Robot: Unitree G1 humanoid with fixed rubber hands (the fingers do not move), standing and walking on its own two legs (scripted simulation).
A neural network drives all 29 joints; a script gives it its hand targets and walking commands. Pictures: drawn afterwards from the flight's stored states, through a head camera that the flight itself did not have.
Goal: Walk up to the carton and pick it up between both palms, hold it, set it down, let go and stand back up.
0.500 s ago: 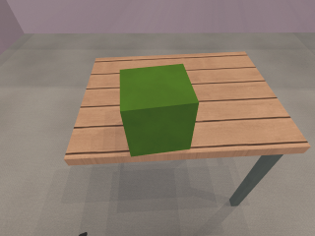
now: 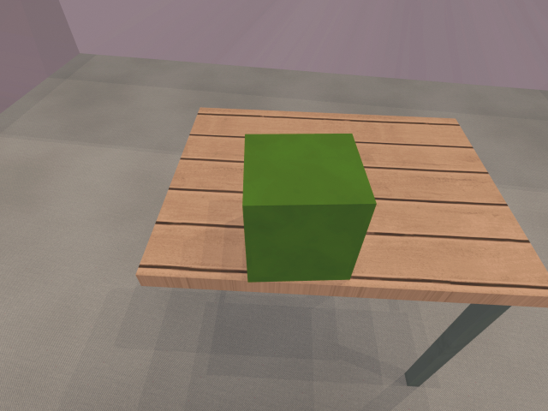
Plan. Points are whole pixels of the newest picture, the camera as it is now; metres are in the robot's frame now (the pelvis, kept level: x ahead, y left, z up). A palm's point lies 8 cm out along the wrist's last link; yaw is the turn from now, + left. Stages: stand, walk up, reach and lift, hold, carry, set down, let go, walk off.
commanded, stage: walk up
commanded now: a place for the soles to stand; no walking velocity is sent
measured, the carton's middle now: (299, 209) +0.46 -0.04 +0.02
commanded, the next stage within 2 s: reach and lift in 0.08 s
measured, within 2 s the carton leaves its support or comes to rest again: neither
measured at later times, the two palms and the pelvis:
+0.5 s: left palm out of the picture +0.17 +0.20 -0.11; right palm out of the picture +0.13 -0.27 -0.11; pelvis +0.00 -0.02 -0.01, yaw -3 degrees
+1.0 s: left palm (148, 398) +0.18 +0.19 -0.07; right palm (438, 399) +0.17 -0.23 -0.06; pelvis +0.02 -0.01 +0.01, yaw -4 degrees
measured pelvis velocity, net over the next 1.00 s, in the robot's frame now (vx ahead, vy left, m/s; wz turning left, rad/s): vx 0.02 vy -0.01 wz -0.07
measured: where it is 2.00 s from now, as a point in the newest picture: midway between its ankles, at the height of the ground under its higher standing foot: outside the picture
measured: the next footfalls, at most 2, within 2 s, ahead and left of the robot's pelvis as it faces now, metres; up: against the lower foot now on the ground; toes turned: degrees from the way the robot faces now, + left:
none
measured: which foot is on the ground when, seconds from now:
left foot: down 0.00-1.00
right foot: down 0.00-1.00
